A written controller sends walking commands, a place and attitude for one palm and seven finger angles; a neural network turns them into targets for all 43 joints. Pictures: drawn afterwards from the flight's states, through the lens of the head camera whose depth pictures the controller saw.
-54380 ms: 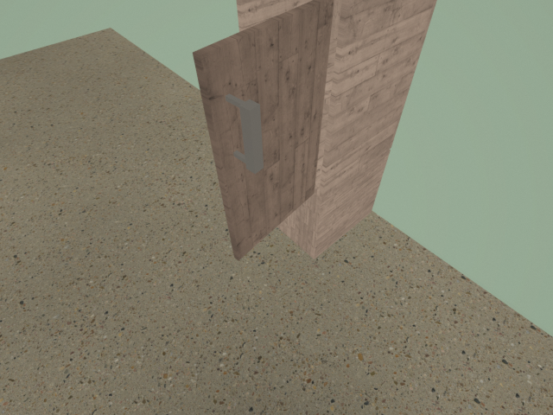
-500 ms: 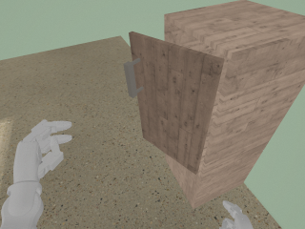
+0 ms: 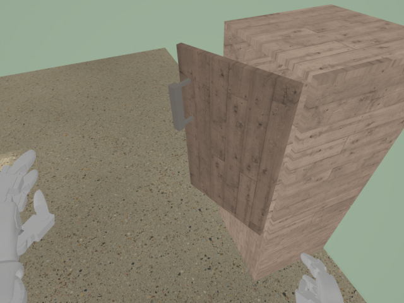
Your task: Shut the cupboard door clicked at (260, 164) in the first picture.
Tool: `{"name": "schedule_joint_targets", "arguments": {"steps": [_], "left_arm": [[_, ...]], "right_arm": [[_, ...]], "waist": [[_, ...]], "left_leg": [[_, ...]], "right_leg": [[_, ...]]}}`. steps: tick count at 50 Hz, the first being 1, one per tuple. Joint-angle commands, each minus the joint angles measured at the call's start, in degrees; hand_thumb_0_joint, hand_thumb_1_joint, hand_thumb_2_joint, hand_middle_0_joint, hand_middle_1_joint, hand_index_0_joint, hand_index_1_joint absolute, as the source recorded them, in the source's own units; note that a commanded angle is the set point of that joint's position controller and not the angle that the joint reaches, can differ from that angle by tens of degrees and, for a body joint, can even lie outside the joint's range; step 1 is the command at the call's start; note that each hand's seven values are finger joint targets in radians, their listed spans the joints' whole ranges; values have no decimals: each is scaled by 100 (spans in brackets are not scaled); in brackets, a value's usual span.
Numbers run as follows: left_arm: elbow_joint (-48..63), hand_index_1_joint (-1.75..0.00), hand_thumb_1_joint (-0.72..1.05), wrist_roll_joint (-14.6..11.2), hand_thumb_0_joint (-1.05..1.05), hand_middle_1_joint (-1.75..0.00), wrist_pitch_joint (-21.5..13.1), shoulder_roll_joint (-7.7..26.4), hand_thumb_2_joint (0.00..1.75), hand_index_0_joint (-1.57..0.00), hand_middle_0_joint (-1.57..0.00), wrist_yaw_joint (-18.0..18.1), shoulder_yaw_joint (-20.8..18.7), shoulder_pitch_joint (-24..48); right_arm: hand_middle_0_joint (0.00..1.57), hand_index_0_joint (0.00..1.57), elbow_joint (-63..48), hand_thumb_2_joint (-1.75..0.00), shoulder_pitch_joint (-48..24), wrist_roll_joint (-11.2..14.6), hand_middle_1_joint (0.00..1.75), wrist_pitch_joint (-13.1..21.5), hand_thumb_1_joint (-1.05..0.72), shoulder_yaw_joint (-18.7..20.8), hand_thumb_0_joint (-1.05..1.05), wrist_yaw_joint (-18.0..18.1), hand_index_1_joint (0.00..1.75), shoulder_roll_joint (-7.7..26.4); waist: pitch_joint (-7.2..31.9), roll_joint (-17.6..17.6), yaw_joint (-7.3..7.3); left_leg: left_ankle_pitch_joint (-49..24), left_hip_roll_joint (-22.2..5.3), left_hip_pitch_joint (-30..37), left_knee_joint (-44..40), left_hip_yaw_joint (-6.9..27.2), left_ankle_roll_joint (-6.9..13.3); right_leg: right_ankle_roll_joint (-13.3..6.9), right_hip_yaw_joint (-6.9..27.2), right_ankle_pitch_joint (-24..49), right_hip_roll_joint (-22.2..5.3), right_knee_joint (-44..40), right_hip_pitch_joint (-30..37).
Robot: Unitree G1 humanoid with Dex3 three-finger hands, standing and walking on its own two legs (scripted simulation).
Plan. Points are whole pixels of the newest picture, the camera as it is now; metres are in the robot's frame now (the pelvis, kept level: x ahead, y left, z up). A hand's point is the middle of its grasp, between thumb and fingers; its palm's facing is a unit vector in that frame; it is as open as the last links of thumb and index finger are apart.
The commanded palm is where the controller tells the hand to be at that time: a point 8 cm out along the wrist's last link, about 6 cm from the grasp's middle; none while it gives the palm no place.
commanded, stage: draw the hand back to the body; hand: left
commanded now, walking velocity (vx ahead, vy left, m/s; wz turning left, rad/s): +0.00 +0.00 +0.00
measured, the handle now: (183, 104) +0.62 +0.14 +0.08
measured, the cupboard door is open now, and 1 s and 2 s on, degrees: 25 25 25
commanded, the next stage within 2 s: step back with the hand held close in 0.04 s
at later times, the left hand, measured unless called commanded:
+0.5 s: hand (43, 220) +0.18 +0.28 +0.15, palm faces +0.36 -0.79 -0.51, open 7.4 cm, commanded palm +0.13 +0.32 +0.17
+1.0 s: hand out of the picture +0.11 +0.29 +0.16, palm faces +0.46 -0.78 -0.43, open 7.4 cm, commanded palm +0.05 +0.33 +0.17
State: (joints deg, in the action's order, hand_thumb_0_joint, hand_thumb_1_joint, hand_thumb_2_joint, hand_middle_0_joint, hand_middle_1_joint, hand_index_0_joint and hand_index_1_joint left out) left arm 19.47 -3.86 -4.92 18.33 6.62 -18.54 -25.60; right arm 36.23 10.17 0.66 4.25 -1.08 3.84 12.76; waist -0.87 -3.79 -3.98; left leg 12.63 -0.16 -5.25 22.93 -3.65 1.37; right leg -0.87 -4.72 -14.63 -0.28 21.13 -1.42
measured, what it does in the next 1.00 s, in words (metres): shifts its weight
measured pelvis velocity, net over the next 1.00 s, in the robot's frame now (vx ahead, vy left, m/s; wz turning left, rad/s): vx -0.09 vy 0.03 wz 0.01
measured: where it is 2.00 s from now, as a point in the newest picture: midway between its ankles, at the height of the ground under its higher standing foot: outside the picture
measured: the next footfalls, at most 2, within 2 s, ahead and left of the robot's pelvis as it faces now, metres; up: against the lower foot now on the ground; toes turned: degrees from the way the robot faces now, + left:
right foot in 1.76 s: -0.22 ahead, -0.10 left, +0.00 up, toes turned -1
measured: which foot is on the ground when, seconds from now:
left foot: down 0.00-1.00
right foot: down 0.00-1.00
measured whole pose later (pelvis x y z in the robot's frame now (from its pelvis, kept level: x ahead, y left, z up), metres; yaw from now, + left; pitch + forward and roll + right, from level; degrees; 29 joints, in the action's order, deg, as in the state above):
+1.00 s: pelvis -0.09 +0.03 -0.02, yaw +0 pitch +0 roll -3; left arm 28.8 -1.9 -12.5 23.0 9.9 -23.7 -30.4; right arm 35.2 13.9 0.1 2.5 -0.8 4.9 12.5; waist 0.1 -0.8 -0.7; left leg 11.4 -0.6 -24.9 34.6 -3.0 3.2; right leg 0.1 -4.7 -11.2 -0.2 30.5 -19.8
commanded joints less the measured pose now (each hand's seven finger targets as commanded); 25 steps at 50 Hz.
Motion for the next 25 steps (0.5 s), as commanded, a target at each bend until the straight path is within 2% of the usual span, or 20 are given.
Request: {"name": "schedule_joint_targets", "arguments": {"steps": [1, 3, 4, 8, 9, 10, 11, 12, 15, 18, 21, 22, 25], "left_arm": [[1162, -30, 90, -53, 0, -30, -327, 1224, 90, -20, -20, 71, -820, 395], [1206, -30, 90, -59, 0, -30, -324, 1178, 90, -20, -20, 54, -766, 494], [1182, -30, 90, -61, 0, -30, -321, 1202, 90, -20, -20, 53, -793, 514], [1262, -30, 90, -45, 0, -30, -324, 1150, 90, -20, -20, 51, -725, 484], [1606, -30, 90, -32, 0, -30, -487, 1892, 90, -20, -20, 86, -1339, 951], [1268, -30, 90, -27, 0, -30, -488, 1502, 90, -20, -20, 53, -1007, 475], [1364, -30, 90, 3, 0, -30, -510, 1541, 90, -20, -20, 47, -1014, 399], [1301, -30, 90, -4, 0, -30, -517, 1405, 90, -20, -20, 43, -884, 197], [1405, -30, 90, -36, 0, -30, -512, 1448, 90, -20, -20, 99, -952, -187], [1575, -30, 90, -66, 0, -30, -493, 1630, 90, -20, -20, 148, -1131, -397], [1797, -30, 90, -73, 0, -30, -497, 1858, 90, -20, -20, 203, -1329, -408], [1818, -30, 90, -85, 0, -30, -501, 1754, 90, -20, -20, 206, -1265, -497], [1863, -30, 90, -95, 0, -30, -520, 1764, 90, -20, -20, 242, -1311, -589]], "right_arm": [[20, 20, -915, -90, -670, -20, 30, 246, -90, 220, 0, 47, 30, 587], [20, 20, -940, -90, -694, -14, 30, 224, -90, 213, 0, 42, 30, 565], [20, 20, -939, -90, -687, -14, 30, 216, -90, 216, 0, 48, 30, 578], [20, 20, -952, -90, -692, -12, 30, 219, -90, 232, 0, 53, 30, 572], [20, 20, -1131, -90, -711, 29, 30, 83, -90, 279, 0, 43, 30, 741], [20, 20, -1032, -90, -653, 2, 30, -8, -90, 282, 0, 62, 30, 665], [20, 20, -1072, -90, -695, 0, 30, -56, -90, 299, 0, 66, 30, 672], [20, 20, -1088, -90, -676, 7, 30, -110, -90, 296, 0, 77, 30, 652], [20, 20, -1168, -90, -574, 29, 30, -254, -90, 367, 0, 111, 30, 711], [20, 20, -1275, -90, -580, 55, 30, -376, -90, 389, 0, 161, 30, 722], [20, 20, -1346, -90, -579, 64, 30, -447, -90, 410, 0, 213, 30, 774], [20, 20, -1395, -90, -553, 74, 30, -460, -90, 396, 0, 218, 30, 741], [20, 20, -1445, -90, -485, 71, 30, -457, -90, 418, 0, 227, 30, 798]], "waist": [[208, 66, 15], [151, -58, 37], [189, 28, 32], [290, -16, 41], [67, 6, 196], [170, 335, 250], [234, 340, 241], [400, 320, 272], [866, 155, 298], [1127, 240, 303], [1203, 115, 300], [1180, 78, 306], [1078, -44, 302]], "left_leg": [[-1161, -70, 211, -290, 266, 12], [-1092, -82, 211, -310, 257, 10], [-1090, -70, 229, -295, 245, 23], [-1152, -76, 285, -281, 237, 31], [-823, -230, -152, 81, 303, 150], [-822, -222, -230, 238, 362, 129], [-914, -206, -256, 336, 358, 113], [-1009, -234, -257, 395, 334, 102], [-1652, -345, -205, 458, 318, 89], [-2206, -441, -208, 461, 384, 86], [-2403, -519, -361, 389, 489, 77], [-2381, -557, -427, 335, 509, 84], [-1915, -672, -805, 122, 639, 130]], "right_leg": [[16, 263, 1096, -25, -426, -417], [21, 271, 1011, -28, -431, -474], [30, 270, 1013, -22, -449, -493], [32, 270, 1056, -29, -417, -446], [66, 713, 1405, -387, -651, -1000], [23, 690, 1552, -573, -585, -1005], [19, 711, 1827, -643, -506, -1045], [13, 676, 1857, -700, -394, -1050], [44, 596, 2289, -680, -27, -945], [89, 554, 2617, -595, 259, -848], [89, 506, 2515, -516, 478, -793], [99, 495, 2381, -471, 538, -783], [133, 493, 1770, -328, 650, -790]]}}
